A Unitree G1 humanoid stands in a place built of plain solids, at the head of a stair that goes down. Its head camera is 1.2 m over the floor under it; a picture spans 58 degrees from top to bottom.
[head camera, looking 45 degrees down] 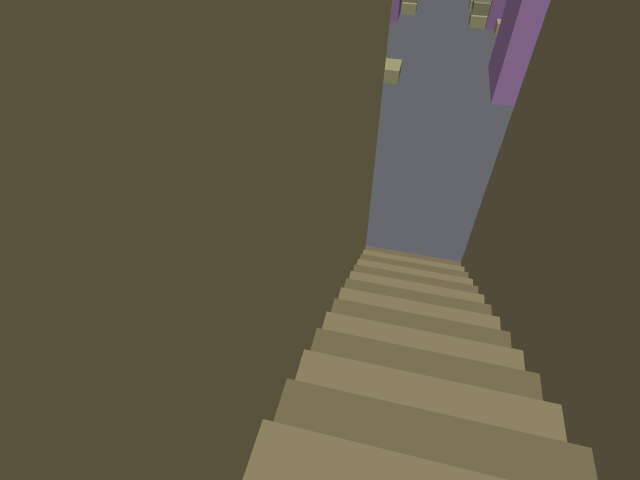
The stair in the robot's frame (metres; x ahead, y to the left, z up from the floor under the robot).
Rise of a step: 0.17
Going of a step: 0.23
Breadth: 1.10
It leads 14 degrees to the right of straight ahead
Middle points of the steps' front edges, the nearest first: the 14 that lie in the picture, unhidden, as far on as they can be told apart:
0.45 -0.35 -0.17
0.67 -0.40 -0.34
0.90 -0.46 -0.52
1.13 -0.51 -0.69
1.35 -0.57 -0.86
1.58 -0.62 -1.04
1.81 -0.68 -1.21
2.04 -0.73 -1.38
2.27 -0.79 -1.56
2.49 -0.84 -1.73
2.72 -0.90 -1.90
2.95 -0.95 -2.07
3.18 -1.01 -2.25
3.40 -1.06 -2.42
